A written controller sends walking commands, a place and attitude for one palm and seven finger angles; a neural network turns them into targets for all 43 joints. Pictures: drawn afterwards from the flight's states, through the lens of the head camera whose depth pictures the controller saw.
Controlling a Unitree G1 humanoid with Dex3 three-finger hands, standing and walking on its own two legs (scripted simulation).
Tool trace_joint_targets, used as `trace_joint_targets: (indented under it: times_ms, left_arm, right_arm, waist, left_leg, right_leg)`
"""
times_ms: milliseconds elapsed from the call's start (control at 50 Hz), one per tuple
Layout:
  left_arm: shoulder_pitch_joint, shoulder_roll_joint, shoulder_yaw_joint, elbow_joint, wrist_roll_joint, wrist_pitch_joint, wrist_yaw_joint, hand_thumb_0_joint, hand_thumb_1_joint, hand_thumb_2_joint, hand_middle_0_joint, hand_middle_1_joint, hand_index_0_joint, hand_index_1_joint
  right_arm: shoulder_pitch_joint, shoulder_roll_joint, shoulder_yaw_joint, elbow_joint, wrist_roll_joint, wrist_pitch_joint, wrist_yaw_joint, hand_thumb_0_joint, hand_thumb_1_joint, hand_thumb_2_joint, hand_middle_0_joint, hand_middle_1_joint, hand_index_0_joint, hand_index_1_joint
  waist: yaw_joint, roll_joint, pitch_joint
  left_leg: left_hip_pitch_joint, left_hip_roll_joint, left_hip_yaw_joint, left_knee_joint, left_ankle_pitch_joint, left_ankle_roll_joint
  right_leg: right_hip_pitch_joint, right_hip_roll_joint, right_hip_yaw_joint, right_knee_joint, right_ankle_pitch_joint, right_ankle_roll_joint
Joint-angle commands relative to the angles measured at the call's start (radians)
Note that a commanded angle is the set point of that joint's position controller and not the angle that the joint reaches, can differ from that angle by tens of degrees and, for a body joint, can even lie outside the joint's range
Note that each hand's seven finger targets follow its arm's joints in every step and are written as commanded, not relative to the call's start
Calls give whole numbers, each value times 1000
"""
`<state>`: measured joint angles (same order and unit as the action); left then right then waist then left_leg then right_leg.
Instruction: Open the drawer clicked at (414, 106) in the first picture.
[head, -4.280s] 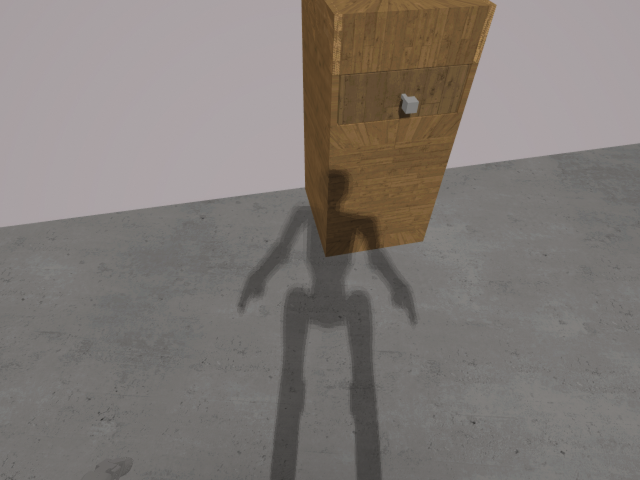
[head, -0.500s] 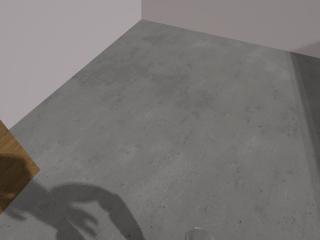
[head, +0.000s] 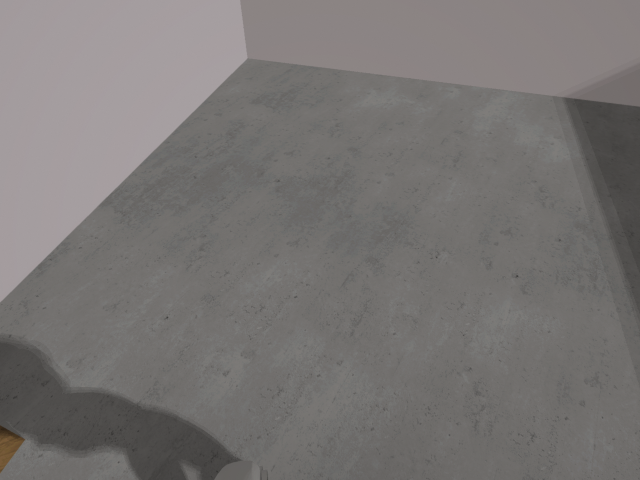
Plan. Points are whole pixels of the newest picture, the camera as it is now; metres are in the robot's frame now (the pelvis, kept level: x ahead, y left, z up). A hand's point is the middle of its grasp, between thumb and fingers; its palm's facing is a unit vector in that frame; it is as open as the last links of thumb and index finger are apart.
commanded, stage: walk to a spot facing it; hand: left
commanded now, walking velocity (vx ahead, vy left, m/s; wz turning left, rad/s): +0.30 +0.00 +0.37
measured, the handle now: out of the picture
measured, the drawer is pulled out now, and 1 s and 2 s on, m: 0.00 0.00 0.00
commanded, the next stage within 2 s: turn to face it in 0.10 s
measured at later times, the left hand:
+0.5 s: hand (140, 474) +0.18 +0.28 -0.18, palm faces +0.25 -0.95 -0.19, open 7.4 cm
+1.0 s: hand (164, 465) +0.18 +0.23 -0.15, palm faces +0.47 -0.84 -0.26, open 7.4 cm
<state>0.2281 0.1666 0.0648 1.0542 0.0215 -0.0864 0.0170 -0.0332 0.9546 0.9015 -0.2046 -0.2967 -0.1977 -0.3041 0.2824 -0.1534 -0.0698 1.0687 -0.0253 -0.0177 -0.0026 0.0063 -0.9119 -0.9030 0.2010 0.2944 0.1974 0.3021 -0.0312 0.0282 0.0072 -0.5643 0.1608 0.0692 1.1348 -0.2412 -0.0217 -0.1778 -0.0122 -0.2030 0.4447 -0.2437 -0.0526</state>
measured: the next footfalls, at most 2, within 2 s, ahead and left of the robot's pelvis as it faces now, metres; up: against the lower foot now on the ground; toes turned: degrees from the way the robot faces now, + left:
left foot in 0.24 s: +0.26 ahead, +0.16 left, +0.00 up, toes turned +16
right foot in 0.80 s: +0.27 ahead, -0.08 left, +0.00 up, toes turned +19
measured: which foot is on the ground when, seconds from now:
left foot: up 0.00-0.22, down 0.24-0.80, up 0.82-1.00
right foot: down 0.00-0.26, up 0.28-0.78, down 0.80-1.00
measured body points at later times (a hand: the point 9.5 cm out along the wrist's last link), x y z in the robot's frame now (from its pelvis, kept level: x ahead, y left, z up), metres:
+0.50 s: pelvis +0.16 +0.08 +0.00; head +0.19 +0.11 +0.44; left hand +0.16 +0.33 -0.16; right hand +0.26 -0.15 -0.14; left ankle +0.22 +0.15 -0.74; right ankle +0.18 -0.09 -0.65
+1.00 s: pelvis +0.19 +0.02 +0.00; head +0.23 +0.02 +0.45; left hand +0.16 +0.28 -0.13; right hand +0.36 -0.19 -0.15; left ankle +0.13 +0.14 -0.65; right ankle +0.23 -0.09 -0.74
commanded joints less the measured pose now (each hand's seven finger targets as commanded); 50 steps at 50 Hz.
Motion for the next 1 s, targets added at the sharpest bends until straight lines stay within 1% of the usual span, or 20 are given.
trace_joint_targets:
  times_ms: [0,140,160,200,220,240,260,300,340,440,540,660,740,760,780,800,820,860,900,980]
  left_arm:
    - [79,76,-5,-5,3,-11,-2,0,900,900,-200,-300,-200,-300]
    - [153,133,1,19,8,-5,6,0,900,900,-200,-300,-200,-300]
    - [163,138,1,23,7,-2,5,0,900,900,-200,-300,-200,-300]
    - [158,141,2,21,3,5,9,0,900,900,-200,-300,-200,-300]
    - [198,115,5,5,-10,12,4,0,900,900,-200,-300,-200,-300]
    - [204,77,-6,-28,-23,16,-4,0,900,900,-200,-300,-200,-300]
    - [150,117,-1,-49,-14,23,2,0,900,900,-200,-300,-200,-300]
    - [54,90,2,-59,-10,33,-2,0,900,900,-200,-300,-200,-300]
    - [63,72,9,-53,-5,51,-7,0,900,900,-200,-300,-200,-300]
    - [102,67,23,-78,0,98,-1,0,900,900,-200,-300,-200,-300]
    - [-13,93,32,-148,0,114,3,0,900,900,-200,-300,-200,-300]
    - [-74,99,25,-208,-7,110,8,0,900,900,-200,-300,-200,-300]
    - [27,122,28,-204,-16,94,15,0,900,900,-200,-300,-200,-300]
    - [59,177,38,-205,-7,85,21,0,900,900,-200,-300,-200,-300]
    - [53,279,54,-218,9,80,28,0,900,900,-200,-300,-200,-300]
    - [15,286,48,-238,1,85,30,0,900,900,-200,-300,-200,-300]
    - [-55,235,39,-254,2,81,31,0,900,900,-200,-300,-200,-300]
    - [-121,189,22,-264,-2,75,26,0,900,900,-200,-300,-200,-300]
    - [-90,173,15,-253,0,70,23,0,900,900,-200,-300,-200,-300]
    - [-8,209,23,-226,5,77,19,0,900,900,-200,-300,-200,-300]
  right_arm:
    - [33,-2,1,-53,0,5,24,0,-900,-900,200,300,200,300]
    - [-130,-39,10,-121,1,-19,43,0,-900,-900,200,300,200,300]
    - [-121,-47,8,-121,-1,-22,41,0,-900,-900,200,300,200,300]
    - [77,-111,-8,-70,-10,-31,30,0,-900,-900,200,300,200,300]
    - [198,-213,-28,-51,-19,-36,18,0,-900,-900,200,300,200,300]
    - [254,-302,-42,-38,-4,-33,5,0,-900,-900,200,300,200,300]
    - [226,-292,-31,-36,11,-20,-3,0,-900,-900,200,300,200,300]
    - [94,-221,-19,-74,10,-29,-17,0,-900,-900,200,300,200,300]
    - [14,-178,-4,-95,9,-34,-18,0,-900,-900,200,300,200,300]
    - [-46,-184,-16,-134,7,-18,-13,0,-900,-900,200,300,200,300]
    - [-40,-202,-31,-143,1,9,-6,0,-900,-900,200,300,200,300]
    - [-30,-232,-51,-158,-4,29,-4,0,-900,-900,200,300,200,300]
    - [-71,-228,-58,-188,5,36,1,0,-900,-900,200,300,200,300]
    - [-68,-186,-57,-199,14,38,8,0,-900,-900,200,300,200,300]
    - [-57,-116,-44,-230,18,37,9,0,-900,-900,200,300,200,300]
    - [-80,-173,-58,-235,5,41,8,0,-900,-900,200,300,200,300]
    - [-74,-174,-59,-227,2,52,14,0,-900,-900,200,300,200,300]
    - [-50,-158,-55,-193,-1,68,22,0,-900,-900,200,300,200,300]
    - [-52,-146,-49,-198,4,70,30,0,-900,-900,200,300,200,300]
    - [-127,-147,-37,-221,5,78,31,0,-900,-900,200,300,200,300]
  waist:
    - [1,-157,123]
    - [48,-87,108]
    - [43,-82,100]
    - [-41,18,-24]
    - [-71,208,-160]
    - [-73,392,-219]
    - [-67,253,-229]
    - [-35,133,-104]
    - [12,58,-62]
    - [46,48,-96]
    - [21,85,-31]
    - [3,112,-42]
    - [52,83,-99]
    - [66,-46,-122]
    - [66,-354,-94]
    - [61,-275,-66]
    - [22,-179,-31]
    - [-15,-157,10]
    - [-9,-169,20]
    - [37,-228,7]
  left_leg:
    - [-29,30,-12,-140,109,-17]
    - [38,-20,55,-455,88,21]
    - [81,-43,77,-482,63,31]
    - [365,-88,60,-605,175,52]
    - [605,66,-150,-641,419,116]
    - [750,283,-437,-703,745,234]
    - [702,289,-413,-728,680,272]
    - [544,228,-357,-754,626,227]
    - [395,150,-244,-788,577,177]
    - [300,87,-231,-860,269,171]
    - [279,76,-344,-893,28,193]
    - [292,58,-439,-837,93,202]
    - [210,-19,-421,-723,193,133]
    - [91,-94,-339,-602,67,67]
    - [-117,-245,-124,-353,-235,-22]
    - [-77,-210,-120,-142,-330,-21]
    - [-67,-181,-142,-24,-261,-19]
    - [-62,-144,-105,79,-168,-41]
    - [-65,-136,-74,64,-136,-54]
    - [-25,-118,-26,-75,-156,-68]
  right_leg:
    - [-103,-264,125,-293,81,-64]
    - [109,-307,74,-188,293,-50]
    - [124,-308,63,-139,376,-46]
    - [93,-254,-5,183,509,4]
    - [-77,-142,-52,453,234,65]
    - [-308,-17,-6,751,-392,104]
    - [-328,-39,115,850,-397,83]
    - [-422,-100,160,900,-250,105]
    - [-352,-120,179,820,-163,122]
    - [-298,-101,177,708,-76,142]
    - [-336,-92,193,568,-92,152]
    - [-234,-39,190,342,-171,134]
    - [27,-19,176,-16,-11,112]
    - [164,-145,279,-151,-11,74]
    - [234,-428,553,-222,33,-30]
    - [71,-522,543,-206,146,-95]
    - [16,-452,431,-186,185,-99]
    - [-5,-347,289,-135,261,-55]
    - [26,-314,193,-99,392,-35]
    - [84,-331,138,-80,394,-46]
